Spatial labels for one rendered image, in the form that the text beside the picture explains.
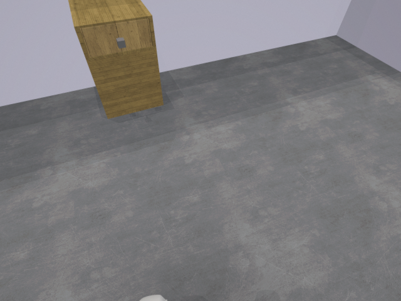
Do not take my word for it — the handle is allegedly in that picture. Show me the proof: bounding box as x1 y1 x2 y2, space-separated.
116 38 126 48

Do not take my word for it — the drawer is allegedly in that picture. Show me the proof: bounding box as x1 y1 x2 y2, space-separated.
80 18 152 57

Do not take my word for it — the cabinet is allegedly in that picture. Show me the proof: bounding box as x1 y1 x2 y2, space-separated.
68 0 164 119

